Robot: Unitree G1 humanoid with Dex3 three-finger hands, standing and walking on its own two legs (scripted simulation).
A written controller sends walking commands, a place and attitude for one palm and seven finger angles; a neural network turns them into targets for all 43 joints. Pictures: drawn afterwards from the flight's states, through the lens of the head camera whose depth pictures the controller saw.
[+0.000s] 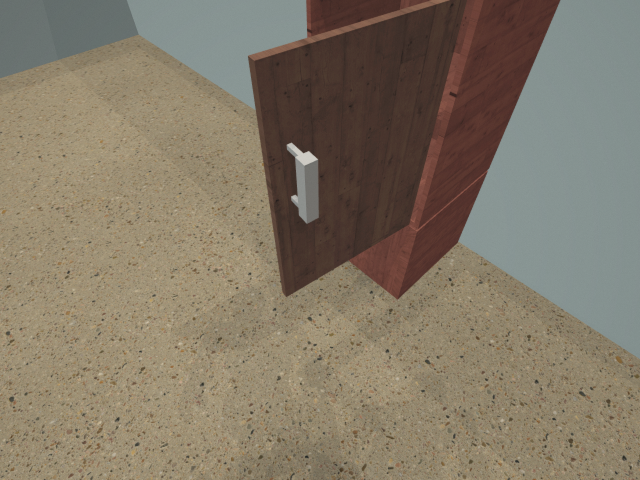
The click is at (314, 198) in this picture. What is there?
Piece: cupboard door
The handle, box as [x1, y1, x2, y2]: [287, 143, 318, 223]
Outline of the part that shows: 287,144 287,149 295,157 298,194 297,197 295,195 291,196 291,200 298,207 299,215 307,223 318,217 317,159 308,151 303,153 292,143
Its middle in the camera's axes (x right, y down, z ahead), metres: -0.04 -0.10 +0.68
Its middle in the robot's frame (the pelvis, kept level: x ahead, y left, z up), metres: +0.58 +0.07 +0.02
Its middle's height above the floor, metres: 0.80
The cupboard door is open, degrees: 82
